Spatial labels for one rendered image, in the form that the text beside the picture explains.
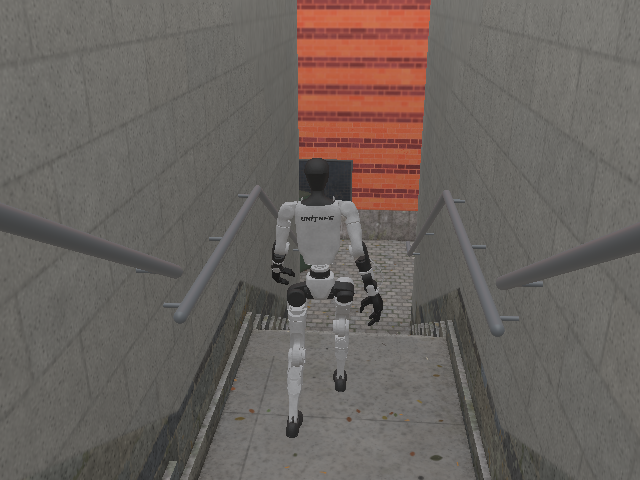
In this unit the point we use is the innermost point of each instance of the right robot upper arm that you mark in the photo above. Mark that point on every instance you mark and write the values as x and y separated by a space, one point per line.
350 212

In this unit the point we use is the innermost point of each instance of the left robot upper arm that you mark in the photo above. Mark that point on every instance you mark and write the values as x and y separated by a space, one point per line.
286 212

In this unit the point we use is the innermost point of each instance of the robot left thigh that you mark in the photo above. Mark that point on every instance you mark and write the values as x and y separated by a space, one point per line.
297 313

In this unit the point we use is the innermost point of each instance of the robot right forearm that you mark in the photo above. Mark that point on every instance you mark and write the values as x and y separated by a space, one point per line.
366 273

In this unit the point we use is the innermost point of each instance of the left robot hand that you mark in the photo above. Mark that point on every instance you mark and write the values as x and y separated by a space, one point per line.
278 279

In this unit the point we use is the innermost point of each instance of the robot left forearm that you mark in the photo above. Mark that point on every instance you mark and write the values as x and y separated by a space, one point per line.
277 260

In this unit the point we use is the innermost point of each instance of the robot left shin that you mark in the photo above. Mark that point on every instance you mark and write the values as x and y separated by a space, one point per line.
294 386

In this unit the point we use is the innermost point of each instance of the right robot hand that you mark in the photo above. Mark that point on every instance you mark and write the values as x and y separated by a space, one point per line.
377 305

